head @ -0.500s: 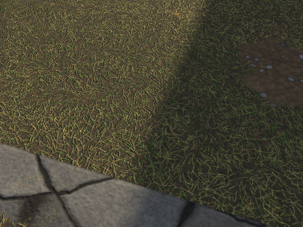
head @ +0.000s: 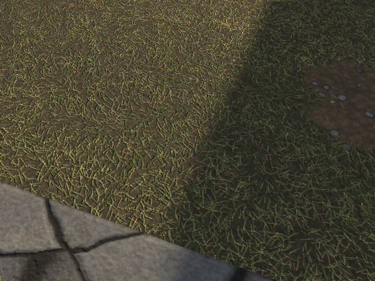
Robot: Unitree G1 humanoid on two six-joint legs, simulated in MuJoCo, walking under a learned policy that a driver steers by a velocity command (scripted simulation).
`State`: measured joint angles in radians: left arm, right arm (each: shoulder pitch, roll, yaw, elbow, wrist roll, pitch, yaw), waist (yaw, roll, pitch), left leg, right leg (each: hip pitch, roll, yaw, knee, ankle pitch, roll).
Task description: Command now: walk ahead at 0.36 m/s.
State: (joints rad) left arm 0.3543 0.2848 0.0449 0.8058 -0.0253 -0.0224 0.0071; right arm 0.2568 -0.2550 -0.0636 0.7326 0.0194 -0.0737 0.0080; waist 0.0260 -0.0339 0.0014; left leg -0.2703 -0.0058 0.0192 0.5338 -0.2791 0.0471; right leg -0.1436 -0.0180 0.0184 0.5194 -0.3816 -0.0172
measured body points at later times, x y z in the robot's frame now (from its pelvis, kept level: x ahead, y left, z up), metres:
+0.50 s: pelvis +0.25 -0.03 -0.02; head +0.29 -0.03 +0.43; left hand +0.49 +0.20 -0.09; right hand +0.21 -0.31 -0.15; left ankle +0.02 +0.11 -0.70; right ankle +0.37 -0.12 -0.73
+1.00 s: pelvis +0.53 -0.02 -0.01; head +0.55 -0.02 +0.44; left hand +0.61 +0.27 -0.13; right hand +0.72 -0.30 -0.06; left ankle +0.66 +0.08 -0.73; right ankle +0.38 -0.12 -0.73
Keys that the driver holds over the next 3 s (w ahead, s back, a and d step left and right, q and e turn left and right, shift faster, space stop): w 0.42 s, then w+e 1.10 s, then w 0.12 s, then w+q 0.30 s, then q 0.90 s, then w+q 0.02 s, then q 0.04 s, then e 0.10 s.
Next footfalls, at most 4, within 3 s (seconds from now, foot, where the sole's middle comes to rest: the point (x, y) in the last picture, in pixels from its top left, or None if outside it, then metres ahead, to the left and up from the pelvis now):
0.46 right None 0.41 -0.12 -0.77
0.98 left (173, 234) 0.70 0.08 -0.78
1.48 right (262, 204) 0.86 -0.29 -0.80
2.00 left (251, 139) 1.23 -0.28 -0.80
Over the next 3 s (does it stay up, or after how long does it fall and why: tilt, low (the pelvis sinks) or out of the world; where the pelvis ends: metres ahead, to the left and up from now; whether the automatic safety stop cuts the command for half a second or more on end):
stays up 1.18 -0.33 -0.03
